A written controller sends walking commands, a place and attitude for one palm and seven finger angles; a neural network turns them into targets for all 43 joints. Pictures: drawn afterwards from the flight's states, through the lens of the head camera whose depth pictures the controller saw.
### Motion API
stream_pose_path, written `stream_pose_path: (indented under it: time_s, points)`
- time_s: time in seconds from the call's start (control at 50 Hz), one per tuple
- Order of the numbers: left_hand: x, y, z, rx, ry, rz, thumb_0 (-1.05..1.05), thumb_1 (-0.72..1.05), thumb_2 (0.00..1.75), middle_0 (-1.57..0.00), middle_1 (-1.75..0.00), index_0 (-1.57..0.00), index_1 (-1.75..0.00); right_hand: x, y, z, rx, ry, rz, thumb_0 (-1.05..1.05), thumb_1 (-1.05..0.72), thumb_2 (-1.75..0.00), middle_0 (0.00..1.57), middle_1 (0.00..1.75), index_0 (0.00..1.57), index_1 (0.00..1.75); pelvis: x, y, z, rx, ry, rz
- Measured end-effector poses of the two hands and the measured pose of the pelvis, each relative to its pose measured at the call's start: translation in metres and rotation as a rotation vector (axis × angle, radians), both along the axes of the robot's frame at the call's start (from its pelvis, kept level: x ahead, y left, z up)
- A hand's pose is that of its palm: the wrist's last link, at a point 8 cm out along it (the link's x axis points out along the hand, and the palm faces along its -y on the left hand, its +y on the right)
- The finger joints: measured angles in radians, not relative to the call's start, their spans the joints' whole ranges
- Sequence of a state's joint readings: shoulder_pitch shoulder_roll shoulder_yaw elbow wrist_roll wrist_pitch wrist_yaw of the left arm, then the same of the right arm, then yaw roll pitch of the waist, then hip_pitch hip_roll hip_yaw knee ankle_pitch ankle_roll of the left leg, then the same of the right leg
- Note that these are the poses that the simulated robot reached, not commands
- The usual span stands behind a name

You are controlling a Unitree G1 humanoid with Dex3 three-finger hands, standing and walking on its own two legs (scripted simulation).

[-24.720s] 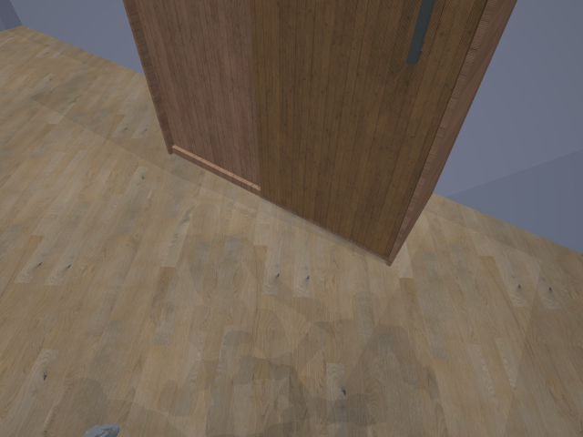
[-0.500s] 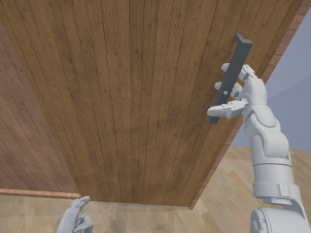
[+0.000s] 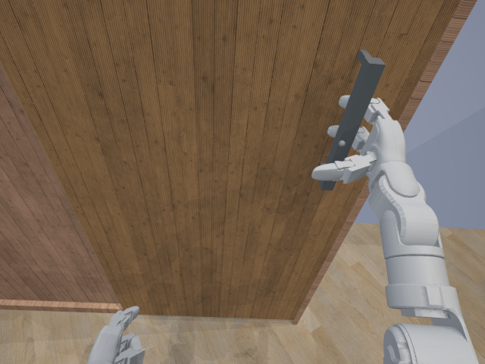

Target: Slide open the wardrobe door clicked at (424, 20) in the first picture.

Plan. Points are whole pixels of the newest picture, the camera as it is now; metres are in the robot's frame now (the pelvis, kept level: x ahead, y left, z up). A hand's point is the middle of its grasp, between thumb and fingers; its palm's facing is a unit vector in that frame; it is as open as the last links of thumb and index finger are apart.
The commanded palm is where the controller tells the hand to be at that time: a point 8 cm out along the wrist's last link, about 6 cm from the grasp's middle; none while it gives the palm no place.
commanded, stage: slide the fingers in behind the handle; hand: right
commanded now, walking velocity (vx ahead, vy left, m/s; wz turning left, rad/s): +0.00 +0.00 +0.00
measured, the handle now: (342, 127) +0.46 -0.13 +0.21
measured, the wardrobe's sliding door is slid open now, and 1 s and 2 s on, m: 0.00 0.00 0.00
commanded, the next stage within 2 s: grip the handle and tug to test in 0.18 s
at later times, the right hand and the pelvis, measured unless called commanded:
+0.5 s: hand (342, 143) +0.39 -0.12 +0.22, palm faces +0.00 +1.00 -0.01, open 13.4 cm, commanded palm +0.36 -0.16 +0.22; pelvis +0.01 +0.00 +0.00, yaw +0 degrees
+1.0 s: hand (343, 141) +0.40 -0.12 +0.22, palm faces -0.02 +1.00 +0.01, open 6.5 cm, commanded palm +0.36 -0.17 +0.22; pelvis +0.01 +0.00 +0.00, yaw +1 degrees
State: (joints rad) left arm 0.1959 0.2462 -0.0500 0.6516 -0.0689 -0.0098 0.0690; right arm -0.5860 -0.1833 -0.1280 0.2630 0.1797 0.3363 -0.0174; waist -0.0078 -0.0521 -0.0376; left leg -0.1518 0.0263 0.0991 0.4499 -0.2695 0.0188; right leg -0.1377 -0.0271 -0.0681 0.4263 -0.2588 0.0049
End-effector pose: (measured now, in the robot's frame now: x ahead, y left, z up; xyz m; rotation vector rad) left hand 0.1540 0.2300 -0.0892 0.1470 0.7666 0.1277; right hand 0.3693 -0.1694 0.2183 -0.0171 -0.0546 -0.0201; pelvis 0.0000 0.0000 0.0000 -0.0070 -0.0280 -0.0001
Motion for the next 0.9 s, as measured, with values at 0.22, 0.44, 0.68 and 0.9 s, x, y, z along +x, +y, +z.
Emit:
stream_pose_path:
  time_s: [0.22,0.44,0.68,0.9]
  points:
    - [0.010,-0.009,0.001,-0.009,-0.007,-0.021,0.01,0.90,0.90,-0.20,-0.30,-0.20,-0.29,0.000,0.000,0.000,0.001,-0.001,0.010,-0.01,0.50,-0.30,0.27,1.20,0.19,1.17,0.003,-0.002,0.000,0.001,0.002,-0.002]
    - [0.015,-0.008,0.005,-0.003,-0.017,-0.017,0.01,0.90,0.90,-0.20,-0.30,-0.20,-0.29,0.001,-0.001,0.000,0.005,0.000,0.015,-0.01,0.41,-0.34,0.28,1.21,0.21,1.18,0.005,-0.004,0.000,0.002,0.002,0.002]
    - [0.010,-0.004,0.005,0.001,-0.006,0.006,0.01,0.90,0.90,-0.20,-0.30,-0.20,-0.29,0.003,-0.002,0.000,0.010,0.000,0.021,0.00,-0.04,-0.54,0.32,1.26,0.25,1.23,0.008,-0.004,0.000,0.003,0.005,0.010]
    - [0.009,0.000,0.005,0.003,0.003,0.025,0.01,0.90,0.90,-0.20,-0.30,-0.20,-0.29,0.007,-0.004,0.000,0.019,-0.001,0.030,0.01,-0.55,-0.75,0.36,1.31,0.31,1.30,0.011,-0.004,0.001,0.004,0.013,0.018]
